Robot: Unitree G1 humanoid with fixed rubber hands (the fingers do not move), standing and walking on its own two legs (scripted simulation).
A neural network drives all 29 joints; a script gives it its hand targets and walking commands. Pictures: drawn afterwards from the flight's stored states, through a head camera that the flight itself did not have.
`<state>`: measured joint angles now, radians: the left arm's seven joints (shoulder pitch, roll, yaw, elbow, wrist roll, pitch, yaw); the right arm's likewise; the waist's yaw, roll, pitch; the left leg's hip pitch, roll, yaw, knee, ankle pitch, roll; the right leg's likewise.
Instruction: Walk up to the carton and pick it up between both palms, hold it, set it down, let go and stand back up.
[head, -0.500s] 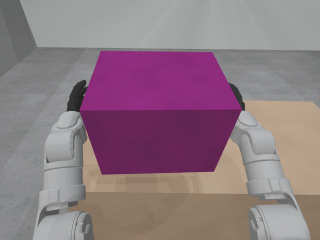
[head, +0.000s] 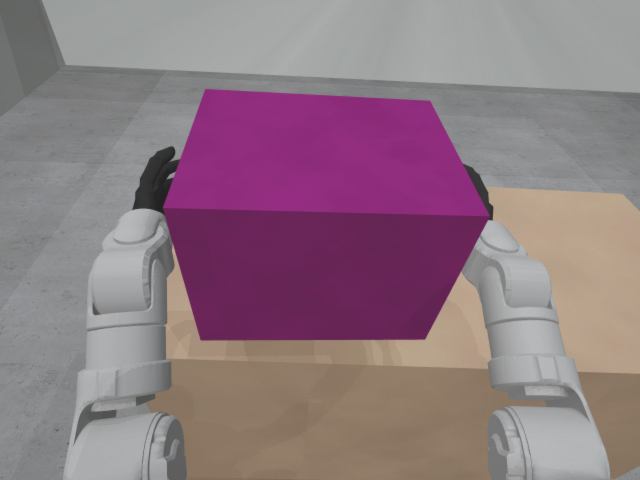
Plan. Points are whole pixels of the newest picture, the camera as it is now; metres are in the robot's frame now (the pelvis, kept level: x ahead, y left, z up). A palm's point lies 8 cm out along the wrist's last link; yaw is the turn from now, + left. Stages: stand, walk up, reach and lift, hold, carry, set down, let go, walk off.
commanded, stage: hold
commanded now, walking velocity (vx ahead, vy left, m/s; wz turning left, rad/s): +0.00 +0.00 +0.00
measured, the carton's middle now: (318, 217) +0.38 -0.01 +0.16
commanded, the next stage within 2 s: none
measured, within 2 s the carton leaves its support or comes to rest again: neither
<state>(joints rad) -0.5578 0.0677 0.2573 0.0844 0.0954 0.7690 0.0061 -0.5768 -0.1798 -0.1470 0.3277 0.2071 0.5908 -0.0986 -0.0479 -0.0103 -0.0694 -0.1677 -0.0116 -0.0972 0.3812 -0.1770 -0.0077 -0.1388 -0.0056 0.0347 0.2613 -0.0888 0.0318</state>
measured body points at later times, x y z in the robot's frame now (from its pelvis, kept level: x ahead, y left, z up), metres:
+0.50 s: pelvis +0.01 -0.02 +0.00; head -0.05 -0.02 +0.45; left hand +0.38 +0.17 +0.19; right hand +0.38 -0.21 +0.19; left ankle +0.02 +0.12 -0.75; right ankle +0.04 -0.15 -0.75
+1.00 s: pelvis +0.02 +0.01 +0.00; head -0.03 +0.02 +0.45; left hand +0.38 +0.18 +0.19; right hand +0.38 -0.20 +0.18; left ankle +0.02 +0.12 -0.75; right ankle +0.04 -0.14 -0.75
